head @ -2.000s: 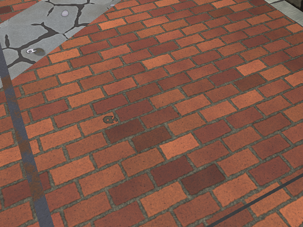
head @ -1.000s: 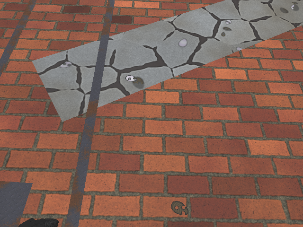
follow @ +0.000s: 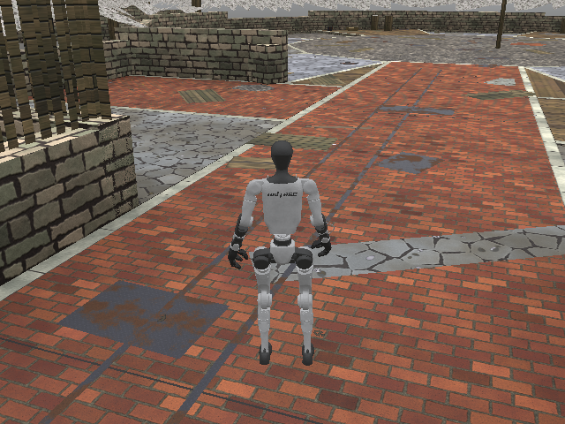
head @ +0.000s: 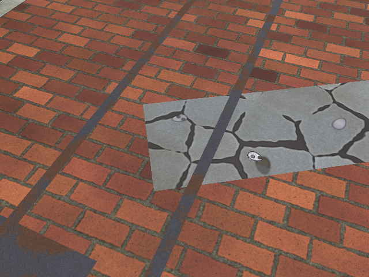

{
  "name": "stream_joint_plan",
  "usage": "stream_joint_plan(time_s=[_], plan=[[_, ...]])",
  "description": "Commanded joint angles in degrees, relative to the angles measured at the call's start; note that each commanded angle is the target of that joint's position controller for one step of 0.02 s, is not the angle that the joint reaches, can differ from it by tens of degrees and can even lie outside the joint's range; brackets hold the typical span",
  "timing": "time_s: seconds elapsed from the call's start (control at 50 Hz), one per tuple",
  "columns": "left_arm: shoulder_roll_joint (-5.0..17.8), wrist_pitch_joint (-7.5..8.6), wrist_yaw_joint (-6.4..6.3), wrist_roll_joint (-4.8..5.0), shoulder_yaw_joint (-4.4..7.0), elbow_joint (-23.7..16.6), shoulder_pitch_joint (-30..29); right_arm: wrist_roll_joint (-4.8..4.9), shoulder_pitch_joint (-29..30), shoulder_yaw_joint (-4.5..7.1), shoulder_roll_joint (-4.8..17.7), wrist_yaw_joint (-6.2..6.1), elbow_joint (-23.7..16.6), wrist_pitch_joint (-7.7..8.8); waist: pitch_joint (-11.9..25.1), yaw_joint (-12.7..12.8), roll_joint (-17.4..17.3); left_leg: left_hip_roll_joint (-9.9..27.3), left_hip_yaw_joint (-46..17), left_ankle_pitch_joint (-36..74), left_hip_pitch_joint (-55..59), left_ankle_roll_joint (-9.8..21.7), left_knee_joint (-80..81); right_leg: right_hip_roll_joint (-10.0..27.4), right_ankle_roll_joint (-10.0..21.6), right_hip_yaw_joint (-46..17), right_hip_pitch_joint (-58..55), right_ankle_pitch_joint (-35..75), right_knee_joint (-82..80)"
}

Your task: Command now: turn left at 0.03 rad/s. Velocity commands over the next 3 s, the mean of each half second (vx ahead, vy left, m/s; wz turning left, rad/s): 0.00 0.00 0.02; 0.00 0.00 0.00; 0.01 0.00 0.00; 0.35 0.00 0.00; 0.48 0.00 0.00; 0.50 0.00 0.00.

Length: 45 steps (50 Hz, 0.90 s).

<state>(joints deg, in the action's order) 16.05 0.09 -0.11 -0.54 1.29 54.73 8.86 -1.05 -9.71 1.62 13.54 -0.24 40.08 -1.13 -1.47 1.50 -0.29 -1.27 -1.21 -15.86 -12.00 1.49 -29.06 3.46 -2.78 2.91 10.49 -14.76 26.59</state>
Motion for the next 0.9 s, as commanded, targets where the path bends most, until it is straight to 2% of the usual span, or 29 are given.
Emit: stream_joint_plan(time_s=[0.02,0.2,0.42,0.66,0.9], plan=[[6.51,0.33,-0.59,0.11,1.29,-1.25,-0.56,0.08,1.02,2.13,6.83,-0.26,-2.58,0.83,3.86,-0.14,-0.37,4.99,-5.26,18.62,2.21,2.30,4.79,1.40,0.85,-1.86,-1.01,9.77,-2.71],[6.47,-0.05,-1.53,0.18,1.41,2.19,-0.42,0.29,-0.13,2.36,6.97,-0.93,2.51,1.03,2.58,0.03,-0.56,4.17,-4.06,16.69,1.76,1.59,5.88,1.22,0.93,-1.61,-1.67,8.67,-3.54],[5.46,-0.15,-2.15,0.22,1.42,5.35,0.85,0.58,-0.96,1.97,6.76,-1.59,8.94,1.15,1.01,-0.07,-0.21,3.41,-2.98,13.03,1.39,1.04,6.90,0.67,0.93,-1.09,-0.83,6.83,-4.47],[3.96,-0.15,-2.65,0.27,1.23,7.36,3.93,0.86,-1.50,1.31,5.99,-1.73,14.84,1.20,0.16,-0.36,0.06,2.88,-2.20,11.16,1.01,0.92,7.51,0.18,0.98,-0.72,-0.21,6.21,-4.71],[2.38,-0.11,-2.95,0.33,0.89,8.47,7.38,1.05,-2.33,0.76,5.17,-1.75,18.70,1.08,-0.48,-0.73,0.22,2.54,-1.65,10.83,0.64,0.84,7.71,-0.16,1.11,-0.56,0.19,6.22,-4.62]])
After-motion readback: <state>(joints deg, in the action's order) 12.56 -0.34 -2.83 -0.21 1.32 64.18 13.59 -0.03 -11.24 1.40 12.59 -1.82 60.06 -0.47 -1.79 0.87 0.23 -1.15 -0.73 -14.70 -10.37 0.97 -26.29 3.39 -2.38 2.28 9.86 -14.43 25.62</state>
